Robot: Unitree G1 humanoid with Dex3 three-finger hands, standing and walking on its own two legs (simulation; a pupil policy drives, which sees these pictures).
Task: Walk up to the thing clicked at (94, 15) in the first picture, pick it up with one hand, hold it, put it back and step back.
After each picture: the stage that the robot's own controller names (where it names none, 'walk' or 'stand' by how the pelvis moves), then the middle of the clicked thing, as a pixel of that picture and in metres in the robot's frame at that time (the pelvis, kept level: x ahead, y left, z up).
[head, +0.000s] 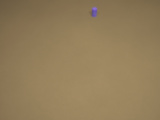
stand; (94, 12) +2.00 -0.11 -0.72
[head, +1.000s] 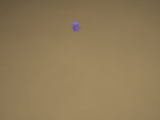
walk; (76, 26) +1.84 +0.25 -0.70
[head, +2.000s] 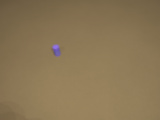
walk; (56, 50) +1.21 +0.39 -0.72
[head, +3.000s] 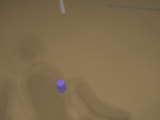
walk; (61, 86) +0.75 +0.28 -0.71
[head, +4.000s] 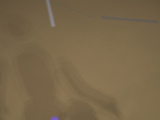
walk; out of the picture +0.44 +0.23 -0.70
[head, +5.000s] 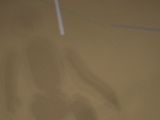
stand; out of the picture +0.34 +0.20 -0.72
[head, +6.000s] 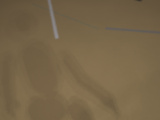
stand; out of the picture +0.32 +0.22 -0.72
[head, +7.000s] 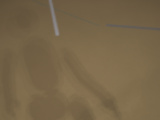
stand; out of the picture +0.34 +0.22 -0.73
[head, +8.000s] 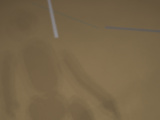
stand; out of the picture +0.33 +0.22 -0.73
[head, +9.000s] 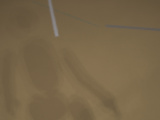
go down; out of the picture +0.33 +0.22 -0.73
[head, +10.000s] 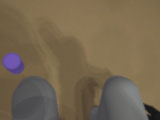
go down; (14, 64) +0.40 +0.27 -0.30
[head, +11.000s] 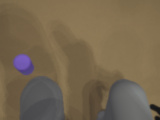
approach; (24, 65) +0.39 +0.27 -0.30
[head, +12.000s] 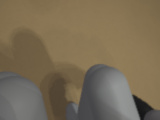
close in; out of the picture +0.36 +0.31 -0.21
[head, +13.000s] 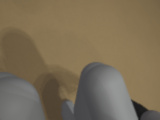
close; out of the picture +0.36 +0.31 -0.21
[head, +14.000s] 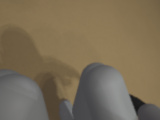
lift; out of the picture +0.35 +0.31 -0.22
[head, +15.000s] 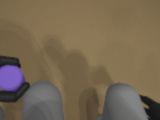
lift; (12, 81) +0.31 +0.26 -0.07
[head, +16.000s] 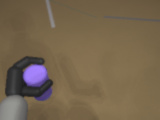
hold; (39, 83) +0.34 +0.17 +0.05
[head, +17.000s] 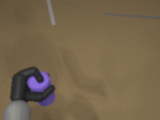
hold; (42, 89) +0.33 +0.17 +0.01
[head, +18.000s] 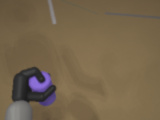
hold; (43, 89) +0.33 +0.17 +0.00
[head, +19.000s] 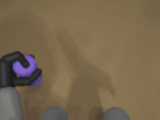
crouch; (29, 71) +0.38 +0.21 -0.07
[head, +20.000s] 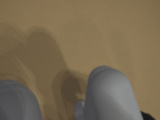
lower; out of the picture +0.40 +0.31 -0.19
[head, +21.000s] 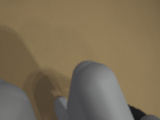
lower; out of the picture +0.39 +0.32 -0.22
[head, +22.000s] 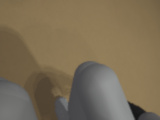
lower; out of the picture +0.39 +0.33 -0.22
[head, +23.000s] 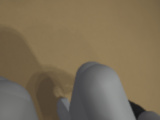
lower; out of the picture +0.38 +0.33 -0.22
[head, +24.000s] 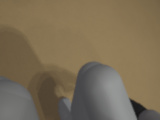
loosen; out of the picture +0.38 +0.33 -0.21
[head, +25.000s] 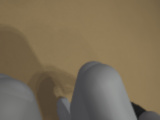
withdraw; out of the picture +0.37 +0.31 -0.22
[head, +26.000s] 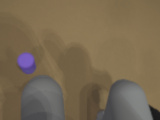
walk; (27, 64) +0.41 +0.27 -0.30
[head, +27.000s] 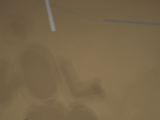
stand; out of the picture +0.35 +0.19 -0.65
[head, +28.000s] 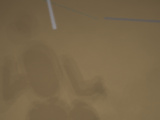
stand; out of the picture +0.37 +0.21 -0.67
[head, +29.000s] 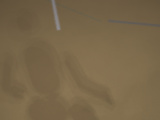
stand; out of the picture +0.37 +0.20 -0.69
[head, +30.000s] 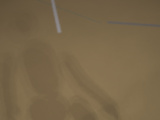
walk; out of the picture +0.39 +0.20 -0.72
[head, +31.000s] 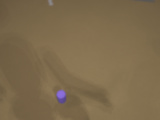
walk; (61, 97) +0.55 +0.17 -0.70
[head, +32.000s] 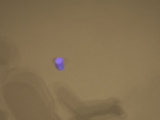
walk; (59, 64) +0.86 +0.28 -0.69
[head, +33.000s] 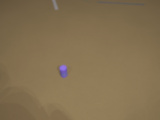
stand; (63, 71) +0.95 +0.23 -0.71
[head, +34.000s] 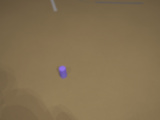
stand; (63, 72) +0.96 +0.25 -0.73
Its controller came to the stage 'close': yes
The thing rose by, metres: 0.71
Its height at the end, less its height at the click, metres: +0.00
